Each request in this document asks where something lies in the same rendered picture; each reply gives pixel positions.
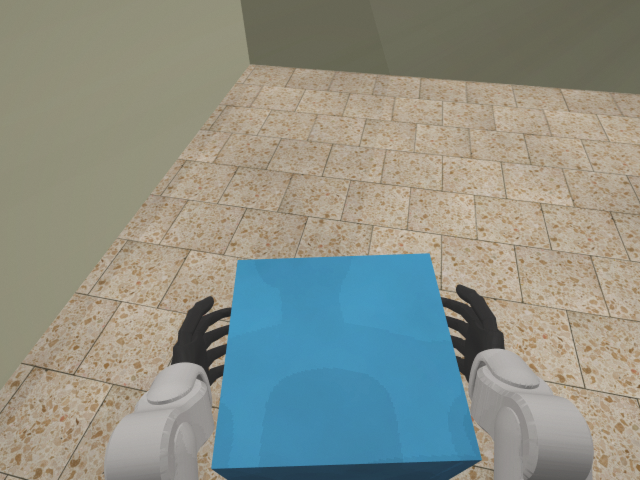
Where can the right robot hand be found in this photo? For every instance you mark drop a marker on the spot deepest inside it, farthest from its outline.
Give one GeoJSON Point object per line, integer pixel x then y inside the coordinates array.
{"type": "Point", "coordinates": [480, 331]}

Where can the carton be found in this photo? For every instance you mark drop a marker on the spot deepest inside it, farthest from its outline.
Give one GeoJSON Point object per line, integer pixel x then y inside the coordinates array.
{"type": "Point", "coordinates": [341, 368]}

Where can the left robot forearm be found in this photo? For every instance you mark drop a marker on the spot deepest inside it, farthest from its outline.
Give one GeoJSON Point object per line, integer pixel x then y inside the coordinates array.
{"type": "Point", "coordinates": [170, 423]}

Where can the right robot forearm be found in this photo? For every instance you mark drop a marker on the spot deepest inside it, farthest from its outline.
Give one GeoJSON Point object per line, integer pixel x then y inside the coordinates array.
{"type": "Point", "coordinates": [537, 435]}

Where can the left robot hand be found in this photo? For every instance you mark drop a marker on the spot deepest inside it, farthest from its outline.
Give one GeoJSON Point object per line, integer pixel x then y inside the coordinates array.
{"type": "Point", "coordinates": [193, 341]}

